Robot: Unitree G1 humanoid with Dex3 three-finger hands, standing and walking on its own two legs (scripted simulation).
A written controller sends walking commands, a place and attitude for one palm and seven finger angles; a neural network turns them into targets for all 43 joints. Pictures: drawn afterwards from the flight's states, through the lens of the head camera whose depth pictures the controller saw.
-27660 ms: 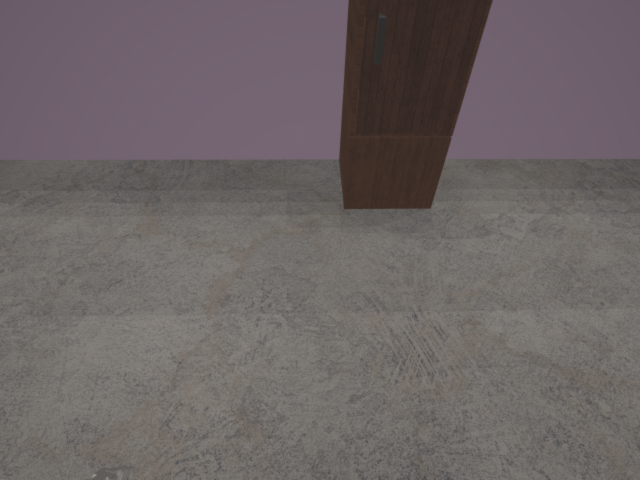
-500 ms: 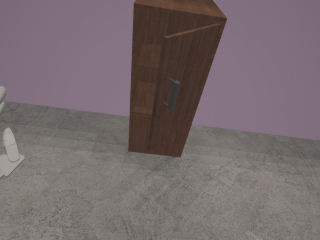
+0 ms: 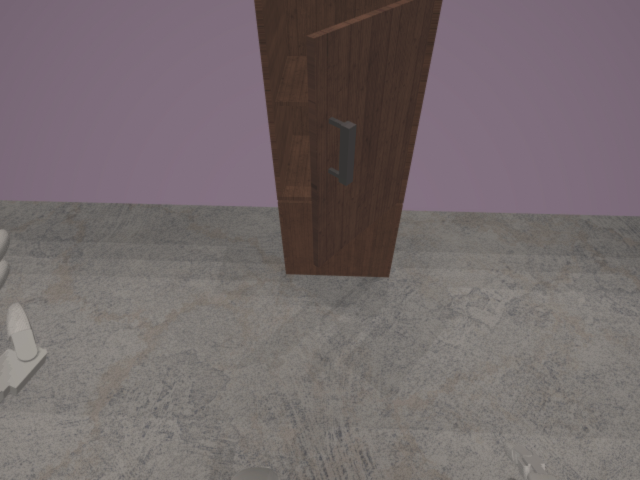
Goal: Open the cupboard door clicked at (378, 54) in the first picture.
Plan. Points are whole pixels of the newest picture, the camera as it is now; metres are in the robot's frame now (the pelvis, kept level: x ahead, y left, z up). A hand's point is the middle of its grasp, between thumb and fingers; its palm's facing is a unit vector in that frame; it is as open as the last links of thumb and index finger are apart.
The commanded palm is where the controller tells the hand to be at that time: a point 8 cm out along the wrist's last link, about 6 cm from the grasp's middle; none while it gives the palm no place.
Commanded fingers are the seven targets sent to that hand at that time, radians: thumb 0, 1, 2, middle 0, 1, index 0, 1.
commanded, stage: stop stepping back and stand still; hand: left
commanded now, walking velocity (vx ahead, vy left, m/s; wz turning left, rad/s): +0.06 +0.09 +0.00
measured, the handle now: (339, 151) +0.73 +0.01 +0.02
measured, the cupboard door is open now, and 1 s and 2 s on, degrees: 49 49 49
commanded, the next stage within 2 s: let the arm hang, fingers relaxed in 0.36 s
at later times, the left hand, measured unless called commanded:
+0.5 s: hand (58, 344) +0.22 +0.29 +0.12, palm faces +0.33 -0.78 -0.53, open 7.4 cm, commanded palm none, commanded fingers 0.00 0.90 0.90 -0.20 -0.30 -0.20 -0.30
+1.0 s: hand out of the picture -0.03 +0.23 -0.17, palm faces +0.06 -0.97 -0.24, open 7.2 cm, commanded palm none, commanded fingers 0.00 0.90 0.90 -0.20 -0.30 -0.20 -0.30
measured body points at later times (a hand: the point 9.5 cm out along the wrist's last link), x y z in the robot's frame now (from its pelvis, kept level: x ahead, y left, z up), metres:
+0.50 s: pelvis +0.03 +0.03 +0.00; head +0.04 +0.01 +0.45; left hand +0.19 +0.33 +0.15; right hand +0.18 -0.20 -0.11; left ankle +0.05 +0.14 -0.74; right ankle +0.01 -0.09 -0.73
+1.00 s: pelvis +0.00 +0.03 +0.00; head +0.01 +0.03 +0.45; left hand -0.03 +0.28 -0.15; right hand +0.04 -0.21 -0.15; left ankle +0.05 +0.14 -0.74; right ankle +0.01 -0.09 -0.74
